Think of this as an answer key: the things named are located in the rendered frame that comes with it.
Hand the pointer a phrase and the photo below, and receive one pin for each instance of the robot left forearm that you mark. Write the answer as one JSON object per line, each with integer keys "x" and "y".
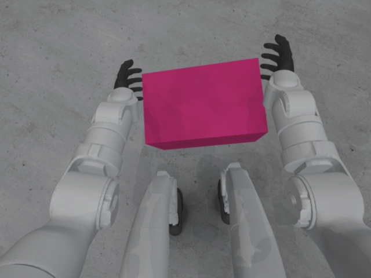
{"x": 102, "y": 148}

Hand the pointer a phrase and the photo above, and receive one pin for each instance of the carton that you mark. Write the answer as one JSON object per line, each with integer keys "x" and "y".
{"x": 206, "y": 105}

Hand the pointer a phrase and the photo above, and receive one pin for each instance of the robot right foot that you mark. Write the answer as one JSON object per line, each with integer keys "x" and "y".
{"x": 224, "y": 216}

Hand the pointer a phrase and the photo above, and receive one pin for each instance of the right robot hand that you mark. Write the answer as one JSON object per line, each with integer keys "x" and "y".
{"x": 284, "y": 60}

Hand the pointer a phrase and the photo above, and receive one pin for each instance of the right robot upper arm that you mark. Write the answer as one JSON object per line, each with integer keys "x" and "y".
{"x": 328, "y": 206}

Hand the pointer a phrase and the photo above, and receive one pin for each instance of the left robot hand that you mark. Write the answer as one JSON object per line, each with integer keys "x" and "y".
{"x": 122, "y": 77}

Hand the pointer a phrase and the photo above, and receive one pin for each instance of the robot right forearm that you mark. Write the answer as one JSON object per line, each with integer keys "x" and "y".
{"x": 305, "y": 146}

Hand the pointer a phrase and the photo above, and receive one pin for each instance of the left robot shin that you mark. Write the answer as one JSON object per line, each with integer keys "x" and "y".
{"x": 173, "y": 215}

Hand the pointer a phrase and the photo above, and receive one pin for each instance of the left robot upper arm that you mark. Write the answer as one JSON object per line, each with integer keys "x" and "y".
{"x": 83, "y": 204}

